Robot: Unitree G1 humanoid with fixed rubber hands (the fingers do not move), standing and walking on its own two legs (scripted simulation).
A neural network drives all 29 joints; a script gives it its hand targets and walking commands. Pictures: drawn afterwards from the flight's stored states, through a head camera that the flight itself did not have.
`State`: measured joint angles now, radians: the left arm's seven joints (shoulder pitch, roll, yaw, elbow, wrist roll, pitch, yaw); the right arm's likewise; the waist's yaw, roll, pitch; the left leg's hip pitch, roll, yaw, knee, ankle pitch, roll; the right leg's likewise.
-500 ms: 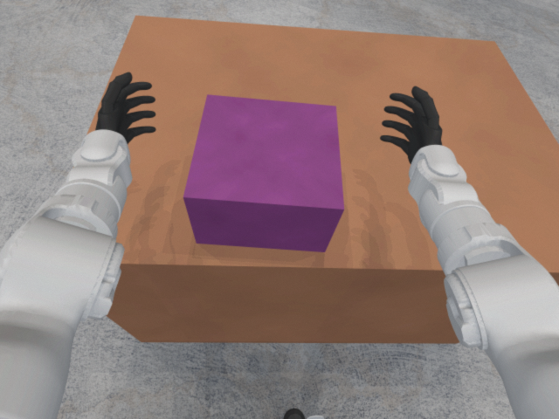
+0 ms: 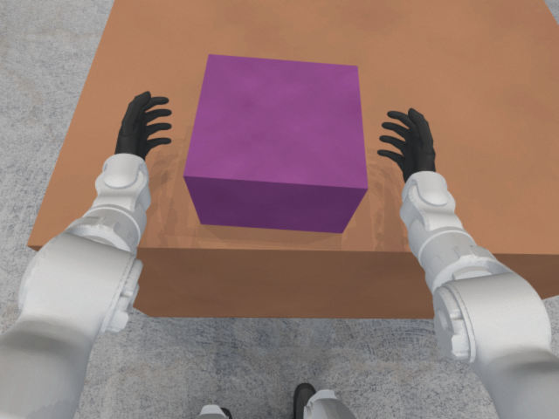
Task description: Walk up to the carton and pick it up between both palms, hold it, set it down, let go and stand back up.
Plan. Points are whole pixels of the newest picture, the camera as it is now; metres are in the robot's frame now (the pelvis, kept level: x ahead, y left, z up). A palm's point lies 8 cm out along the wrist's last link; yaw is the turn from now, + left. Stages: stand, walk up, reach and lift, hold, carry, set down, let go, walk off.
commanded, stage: reach and lift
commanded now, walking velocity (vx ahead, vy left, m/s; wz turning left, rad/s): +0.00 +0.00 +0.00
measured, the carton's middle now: (277, 146) +0.53 -0.01 +0.01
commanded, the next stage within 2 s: none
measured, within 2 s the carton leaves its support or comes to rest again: neither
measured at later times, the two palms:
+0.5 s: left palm (160, 157) +0.49 +0.16 +0.03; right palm (393, 166) +0.47 -0.18 +0.04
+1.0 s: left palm (165, 167) +0.48 +0.15 +0.03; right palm (390, 188) +0.44 -0.17 +0.03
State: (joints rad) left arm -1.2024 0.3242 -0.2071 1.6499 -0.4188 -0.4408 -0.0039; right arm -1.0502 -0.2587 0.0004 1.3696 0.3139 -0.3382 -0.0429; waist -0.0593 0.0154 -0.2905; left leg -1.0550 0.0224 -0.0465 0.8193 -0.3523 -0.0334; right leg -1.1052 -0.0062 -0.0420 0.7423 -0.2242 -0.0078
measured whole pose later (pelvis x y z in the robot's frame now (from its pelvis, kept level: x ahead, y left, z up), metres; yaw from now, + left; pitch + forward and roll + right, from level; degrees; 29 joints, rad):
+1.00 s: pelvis +0.00 +0.01 +0.02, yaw +1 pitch +27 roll -1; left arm -1.11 0.22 0.39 1.64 0.09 -0.62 0.01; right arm -0.96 0.00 -0.70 1.20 -0.45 -0.51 -0.04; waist -0.09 0.07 -0.11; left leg -0.85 0.00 -0.04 0.69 -0.31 -0.01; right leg -0.89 -0.04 -0.04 0.62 -0.19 0.01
